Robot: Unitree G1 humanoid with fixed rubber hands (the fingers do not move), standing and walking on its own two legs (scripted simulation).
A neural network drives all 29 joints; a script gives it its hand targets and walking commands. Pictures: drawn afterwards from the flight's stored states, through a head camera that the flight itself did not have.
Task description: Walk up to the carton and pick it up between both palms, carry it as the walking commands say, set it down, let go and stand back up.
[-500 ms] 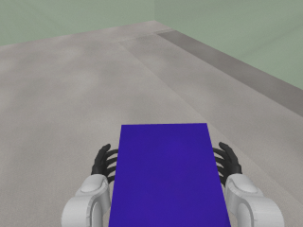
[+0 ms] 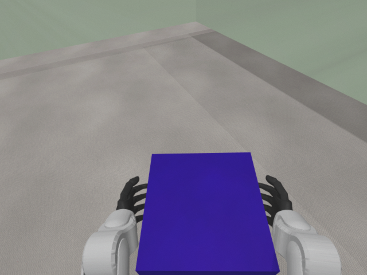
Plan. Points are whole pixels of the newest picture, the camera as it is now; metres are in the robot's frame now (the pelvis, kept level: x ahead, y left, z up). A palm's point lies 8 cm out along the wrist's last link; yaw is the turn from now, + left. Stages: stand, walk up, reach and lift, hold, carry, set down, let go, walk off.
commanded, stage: carry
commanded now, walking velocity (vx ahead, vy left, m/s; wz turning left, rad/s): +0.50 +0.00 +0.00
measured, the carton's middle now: (201, 228) +0.25 +0.00 +0.02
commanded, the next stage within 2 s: none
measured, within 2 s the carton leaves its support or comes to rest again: neither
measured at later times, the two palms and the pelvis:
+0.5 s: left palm (152, 112) +0.55 +0.14 +0.10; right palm (253, 118) +0.52 -0.15 +0.10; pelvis +0.30 +0.02 +0.01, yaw -4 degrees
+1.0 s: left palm (157, 68) +0.88 +0.17 +0.09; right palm (229, 65) +0.88 -0.12 +0.09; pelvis +0.64 +0.03 -0.01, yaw -3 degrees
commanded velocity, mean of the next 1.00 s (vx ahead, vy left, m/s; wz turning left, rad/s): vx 0.45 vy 0.00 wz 0.00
